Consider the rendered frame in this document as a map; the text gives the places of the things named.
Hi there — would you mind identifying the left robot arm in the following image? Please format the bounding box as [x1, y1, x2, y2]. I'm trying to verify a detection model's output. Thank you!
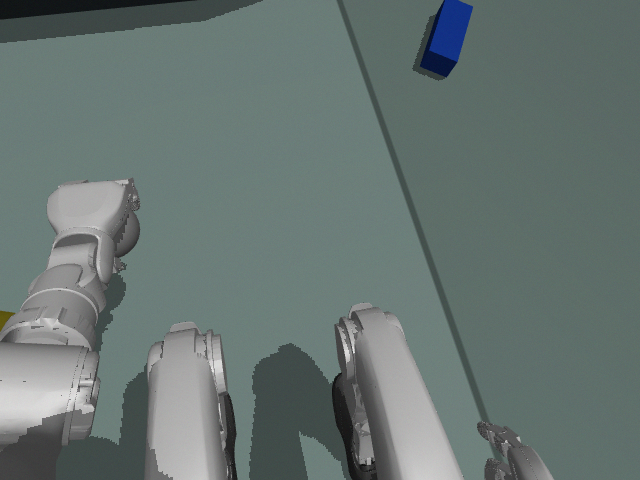
[0, 227, 115, 480]

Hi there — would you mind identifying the right robot hand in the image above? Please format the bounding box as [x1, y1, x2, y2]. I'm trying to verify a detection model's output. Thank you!
[477, 421, 554, 480]

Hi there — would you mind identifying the left robot hand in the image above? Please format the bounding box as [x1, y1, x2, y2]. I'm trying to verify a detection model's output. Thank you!
[47, 178, 140, 274]

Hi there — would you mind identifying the right robot foot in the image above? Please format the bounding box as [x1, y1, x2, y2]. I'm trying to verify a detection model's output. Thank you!
[332, 372, 378, 480]

